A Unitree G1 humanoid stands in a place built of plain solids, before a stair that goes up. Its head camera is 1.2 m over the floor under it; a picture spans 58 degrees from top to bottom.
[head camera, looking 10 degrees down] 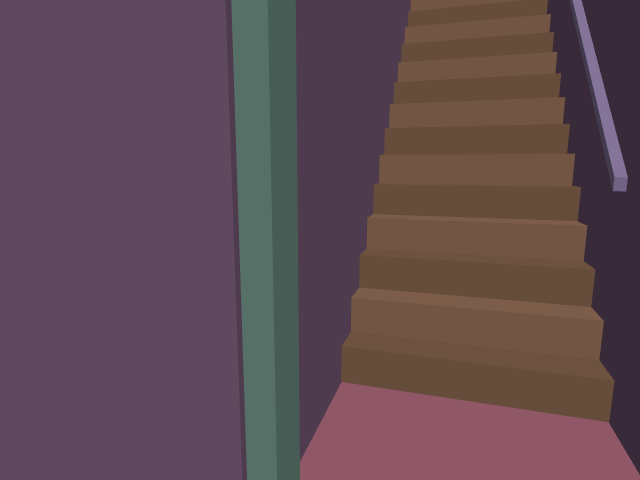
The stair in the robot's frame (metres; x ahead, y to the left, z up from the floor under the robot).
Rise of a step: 0.21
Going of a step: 0.22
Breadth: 1.30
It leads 17 degrees to the right of straight ahead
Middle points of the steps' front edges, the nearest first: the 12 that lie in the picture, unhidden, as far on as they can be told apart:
2.05 -0.74 0.21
2.26 -0.81 0.42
2.48 -0.87 0.63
2.69 -0.94 0.84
2.90 -1.00 1.06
3.12 -1.07 1.27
3.33 -1.13 1.48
3.54 -1.20 1.69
3.75 -1.27 1.90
3.97 -1.33 2.11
4.18 -1.40 2.32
4.39 -1.46 2.53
